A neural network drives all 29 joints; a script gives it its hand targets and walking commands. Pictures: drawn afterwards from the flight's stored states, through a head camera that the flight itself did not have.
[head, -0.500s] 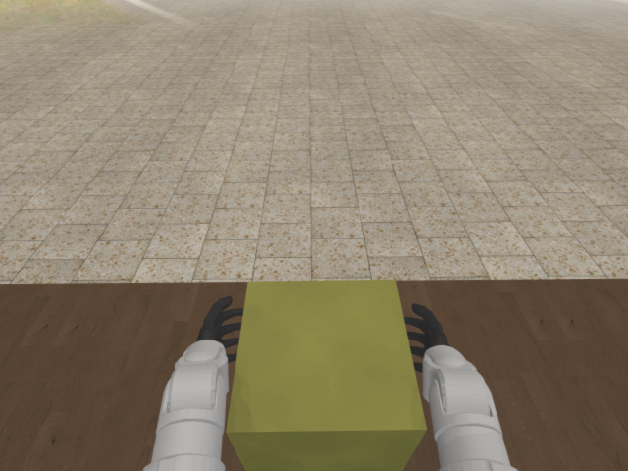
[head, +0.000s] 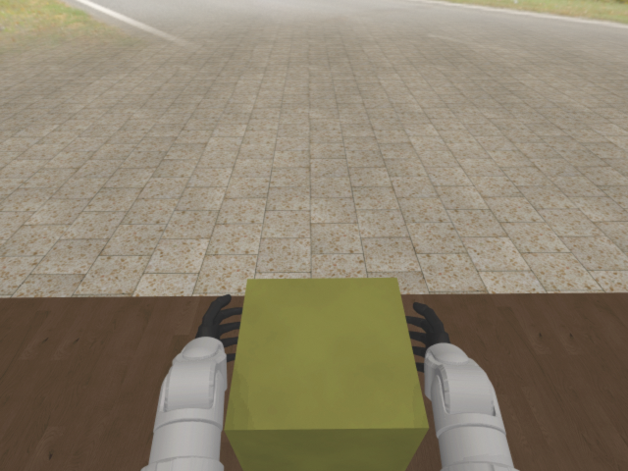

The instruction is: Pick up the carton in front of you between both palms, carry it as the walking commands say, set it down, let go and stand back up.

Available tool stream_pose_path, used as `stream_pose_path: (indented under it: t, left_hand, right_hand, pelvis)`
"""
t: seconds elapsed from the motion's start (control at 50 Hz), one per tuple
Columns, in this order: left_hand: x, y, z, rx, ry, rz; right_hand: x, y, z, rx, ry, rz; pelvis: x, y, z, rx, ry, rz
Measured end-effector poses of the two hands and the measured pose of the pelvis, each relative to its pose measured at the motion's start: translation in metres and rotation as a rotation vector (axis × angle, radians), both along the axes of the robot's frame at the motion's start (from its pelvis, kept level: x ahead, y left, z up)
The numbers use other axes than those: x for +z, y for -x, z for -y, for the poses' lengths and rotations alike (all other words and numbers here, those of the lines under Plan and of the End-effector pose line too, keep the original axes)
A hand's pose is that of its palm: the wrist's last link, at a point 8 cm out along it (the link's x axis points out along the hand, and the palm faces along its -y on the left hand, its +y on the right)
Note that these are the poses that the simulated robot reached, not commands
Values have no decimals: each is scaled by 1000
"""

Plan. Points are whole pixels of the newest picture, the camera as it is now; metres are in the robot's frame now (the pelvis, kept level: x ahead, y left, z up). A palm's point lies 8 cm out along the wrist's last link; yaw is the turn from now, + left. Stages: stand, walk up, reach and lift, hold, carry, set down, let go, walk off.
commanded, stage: hold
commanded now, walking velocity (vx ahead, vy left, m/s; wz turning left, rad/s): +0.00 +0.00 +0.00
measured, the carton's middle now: (323, 387) +0.28 +0.00 -0.03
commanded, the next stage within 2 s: carry in 1.12 s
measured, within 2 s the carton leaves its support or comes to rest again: neither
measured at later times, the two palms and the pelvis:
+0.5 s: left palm (210, 350) +0.29 +0.15 +0.06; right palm (437, 356) +0.28 -0.15 +0.05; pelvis -0.01 +0.00 +0.00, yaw +0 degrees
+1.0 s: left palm (209, 350) +0.29 +0.15 +0.05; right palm (436, 357) +0.28 -0.15 +0.05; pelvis +0.00 +0.00 +0.00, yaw +0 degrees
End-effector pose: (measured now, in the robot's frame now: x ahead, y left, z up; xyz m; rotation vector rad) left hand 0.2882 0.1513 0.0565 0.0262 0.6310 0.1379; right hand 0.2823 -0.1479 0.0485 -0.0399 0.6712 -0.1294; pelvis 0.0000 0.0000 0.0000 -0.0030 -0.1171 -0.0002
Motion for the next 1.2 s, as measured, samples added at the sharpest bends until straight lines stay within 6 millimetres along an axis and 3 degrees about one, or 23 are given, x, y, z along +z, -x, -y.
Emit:
stream_pose_path:
  t: [0.3, 1.1, 1.2]
  left_hand:
    - [-1, 3, 0, 11, 8, -6]
    - [-2, 1, 0, 2, -3, -12]
    - [-2, -2, -1, 5, 2, -1]
  right_hand:
    - [-1, 1, 0, -3, -9, -6]
    - [-1, 1, 0, 1, 2, -12]
    - [0, -4, -1, 2, 6, -2]
  pelvis:
    - [-2, 9, 1, 4, 0, 6]
    - [0, 3, 0, 4, 0, 5]
    - [-3, 0, 0, 16, 1, -70]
